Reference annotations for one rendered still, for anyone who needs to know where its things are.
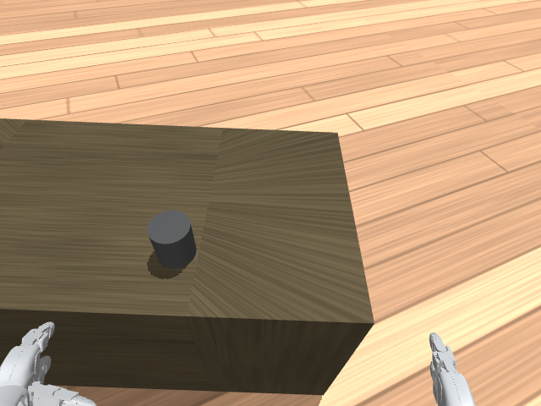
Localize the left robot arm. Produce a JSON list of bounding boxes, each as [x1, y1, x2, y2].
[[0, 385, 30, 406]]

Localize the right robot hand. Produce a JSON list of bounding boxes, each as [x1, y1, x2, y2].
[[429, 332, 476, 406]]

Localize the left robot hand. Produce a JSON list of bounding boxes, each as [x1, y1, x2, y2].
[[0, 321, 96, 406]]

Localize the can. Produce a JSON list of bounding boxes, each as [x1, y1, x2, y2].
[[147, 211, 196, 269]]

